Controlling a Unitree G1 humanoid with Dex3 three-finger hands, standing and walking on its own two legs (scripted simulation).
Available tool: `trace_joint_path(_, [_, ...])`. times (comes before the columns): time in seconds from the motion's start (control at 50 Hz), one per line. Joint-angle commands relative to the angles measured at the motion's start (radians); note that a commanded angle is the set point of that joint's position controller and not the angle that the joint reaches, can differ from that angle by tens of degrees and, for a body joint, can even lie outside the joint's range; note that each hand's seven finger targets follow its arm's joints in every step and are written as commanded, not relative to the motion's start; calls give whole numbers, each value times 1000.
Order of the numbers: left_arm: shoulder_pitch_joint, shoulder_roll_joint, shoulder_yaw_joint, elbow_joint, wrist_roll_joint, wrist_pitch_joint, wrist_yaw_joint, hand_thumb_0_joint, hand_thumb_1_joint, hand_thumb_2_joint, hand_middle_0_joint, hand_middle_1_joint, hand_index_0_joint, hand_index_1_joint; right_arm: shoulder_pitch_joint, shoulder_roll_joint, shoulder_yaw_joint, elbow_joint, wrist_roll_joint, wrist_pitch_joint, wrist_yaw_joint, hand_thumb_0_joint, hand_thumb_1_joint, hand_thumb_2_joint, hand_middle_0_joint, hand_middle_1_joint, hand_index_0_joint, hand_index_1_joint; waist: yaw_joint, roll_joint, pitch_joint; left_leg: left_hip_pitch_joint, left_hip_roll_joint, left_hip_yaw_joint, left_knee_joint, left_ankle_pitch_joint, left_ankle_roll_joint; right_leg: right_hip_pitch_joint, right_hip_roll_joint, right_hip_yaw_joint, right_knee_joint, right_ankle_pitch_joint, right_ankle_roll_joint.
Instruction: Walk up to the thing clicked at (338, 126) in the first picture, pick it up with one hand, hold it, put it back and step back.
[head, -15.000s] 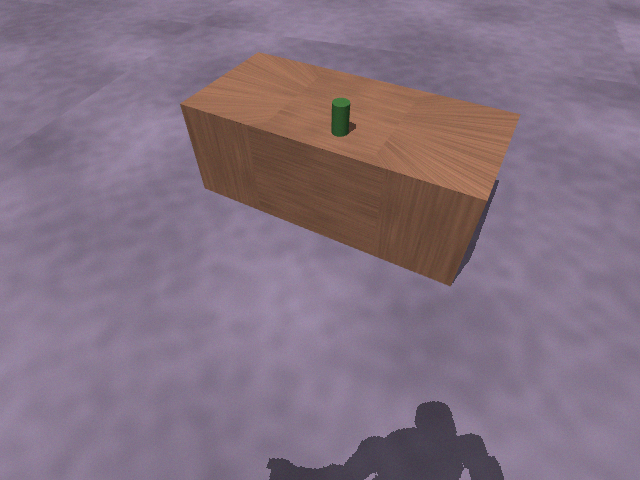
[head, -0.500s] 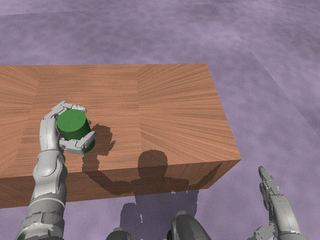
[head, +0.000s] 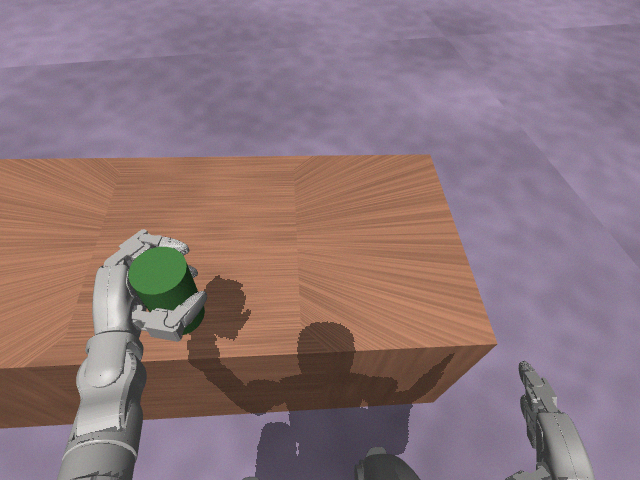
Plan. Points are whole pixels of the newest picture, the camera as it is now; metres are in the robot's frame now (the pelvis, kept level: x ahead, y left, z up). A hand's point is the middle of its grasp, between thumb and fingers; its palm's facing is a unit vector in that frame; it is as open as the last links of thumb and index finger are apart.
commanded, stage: lift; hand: left
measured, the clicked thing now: (170, 294) +0.36 +0.18 +0.02
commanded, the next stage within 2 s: hold in 0.16 s
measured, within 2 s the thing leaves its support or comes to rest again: neither
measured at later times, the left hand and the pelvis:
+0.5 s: hand (168, 289) +0.35 +0.17 +0.06, palm faces +0.10 -1.00 +0.00, open 8.9 cm; pelvis +0.01 +0.00 +0.01, yaw +0 degrees
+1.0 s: hand (163, 297) +0.33 +0.17 +0.07, palm faces +0.12 -0.99 -0.01, open 8.9 cm; pelvis +0.00 -0.01 +0.02, yaw +1 degrees
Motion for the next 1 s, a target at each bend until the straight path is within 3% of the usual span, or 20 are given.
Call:
trace_joint_path(0.0, [-303,133,29,-289,-21,-79,2,0,269,1362,-1372,-1494,-1387,-1501,8,-122,-73,-146,5,-53,-11,0,551,-50,49,50,49,50,14,64,-318,112,-5,-14,-178,328,-27,265,28,-11,-89,243,-39])
trace_joint_path(0.06, [-289,127,20,-296,-22,-66,2,0,276,1386,-1383,-1514,-1397,-1524,-7,-156,-108,-132,9,-46,-16,0,550,-51,49,50,49,50,6,52,-302,110,-7,-11,-185,318,-22,272,25,-7,-99,244,-37])
trace_joint_path(0.1, [-309,109,-3,-347,-20,-64,1,0,262,1374,-1378,-1506,-1393,-1514,-12,-115,-59,-140,7,-49,-11,0,553,-50,49,50,49,50,15,64,-315,131,-1,-19,-193,342,-30,275,26,-13,-97,247,-41])
trace_joint_path(0.18, [-236,129,29,-298,-25,-49,1,0,300,1368,-1370,-1494,-1385,-1501,-22,-157,-105,-89,9,-42,-19,0,555,-50,49,50,49,50,22,30,-265,118,-6,-15,-211,303,-23,277,27,-14,-118,223,-35])
trace_joint_path(0.24, [-256,120,13,-395,-29,-51,2,0,314,1372,-1378,-1504,-1395,-1509,-11,-132,-77,-113,9,-45,-15,0,554,-50,49,50,49,50,20,60,-327,160,-2,-19,-208,367,-32,307,27,-17,-109,265,-40])
trace_joint_path(0.3, [-251,104,9,-392,-36,-48,8,0,320,1311,-1379,-1491,-1399,-1489,-28,-118,-64,-95,12,-46,-13,0,546,-48,49,50,49,50,30,60,-290,157,-3,-17,-213,385,-34,308,27,-18,-110,277,-40])
trace_joint_path(0.32, [-193,108,16,-337,-34,-41,7,0,320,1312,-1380,-1487,-1399,-1487,-14,-146,-89,-89,10,-42,-17,0,543,-50,49,50,49,50,22,38,-293,157,0,-16,-209,402,-33,316,27,-19,-111,292,-40])
trace_joint_path(0.34, [-238,99,-1,-397,-35,-48,5,0,323,1304,-1376,-1481,-1394,-1481,-41,-125,-65,-118,12,-45,-14,0,547,-49,49,50,49,50,24,44,-308,162,-3,-15,-207,401,-30,329,26,-15,-114,299,-38])
trace_joint_path(0.38, [-212,112,17,-362,-30,-34,12,0,330,1324,-1383,-1493,-1400,-1496,-21,-139,-83,-67,12,-41,-16,0,545,-50,49,50,49,50,30,52,-268,144,-5,-14,-219,368,-29,315,24,-14,-121,273,-38])
trace_joint_path(0.42, [-233,112,11,-412,-29,-40,15,0,295,1308,-1378,-1482,-1393,-1486,-39,-111,-57,-91,11,-44,-13,0,543,-51,49,50,49,50,33,53,-271,142,-9,-11,-225,322,-25,322,22,-14,-137,238,-35])
trace_joint_path(0.46, [-195,113,15,-395,-31,-32,15,0,324,1327,-1382,-1497,-1400,-1499,-29,-139,-87,-70,12,-44,-18,0,549,-49,49,50,49,50,28,43,-262,146,-11,-6,-227,324,-22,331,21,-12,-142,249,-34])
trace_joint_path(0.52, [-161,98,3,-407,-28,-20,15,0,328,1314,-1383,-1495,-1402,-1494,-30,-135,-76,-76,14,-43,-16,0,545,-50,49,50,49,50,28,41,-283,174,-6,-11,-229,364,-26,338,24,-17,-139,274,-35])
trace_joint_path(0.64, [-165,97,3,-444,-32,-18,20,0,307,1318,-1370,-1488,-1387,-1491,-62,-111,-59,-54,16,-48,-19,0,546,-51,49,50,49,50,38,16,-237,151,-14,-3,-243,287,-13,357,19,-13,-169,225,-29])
trace_joint_path(0.68, [-137,97,15,-432,-34,-12,25,0,310,1334,-1370,-1493,-1384,-1498,-63,-141,-92,-43,18,-48,-23,0,547,-52,49,50,49,50,33,9,-219,149,-12,-5,-254,263,-12,345,22,-15,-176,202,-28])
trace_joint_path(0.7, [-150,90,1,-456,-32,-12,25,0,324,1325,-1367,-1488,-1384,-1491,-60,-119,-63,-42,16,-49,-21,0,552,-50,49,50,49,50,41,22,-227,151,-13,-8,-256,270,-16,354,21,-17,-175,206,-29])
trace_joint_path(0.82, [-137,89,-21,-485,-23,-7,16,0,341,1323,-1379,-1496,-1398,-1496,-93,-123,-63,-41,17,-62,-23,0,548,-51,49,50,49,50,38,40,-235,179,-6,-13,-264,320,-24,352,24,-21,-169,234,-33])
trace_joint_path(0.86, [-180,105,0,-500,-32,-10,15,0,321,1330,-1375,-1498,-1393,-1501,-84,-95,-43,-6,18,-65,-23,0,552,-50,49,50,49,50,39,48,-231,173,-11,-6,-260,298,-18,360,19,-15,-179,226,-31])
trace_joint_path(0.88, [-171,103,7,-461,-35,-5,16,0,334,1330,-1367,-1491,-1384,-1494,-82,-120,-71,8,18,-63,-29,0,550,-51,49,50,49,50,28,30,-215,166,-13,-3,-261,275,-14,356,18,-11,-185,216,-28])
trace_joint_path(0.92, [-202,107,22,-458,-45,-6,17,0,324,1342,-1370,-1503,-1387,-1506,-88,-117,-65,9,17,-70,-30,0,552,-51,49,50,49,50,25,20,-210,158,-12,-5,-263,249,-10,354,16,-11,-195,197,-26])
trace_joint_path(0.98, [-219,96,-8,-486,-38,-9,14,0,327,1343,-1380,-1507,-1399,-1509,-76,-86,-33,23,15,-75,-29,0,553,-50,49,50,49,50,31,32,-242,181,-15,0,-260,269,-9,366,14,-10,-196,219,-25])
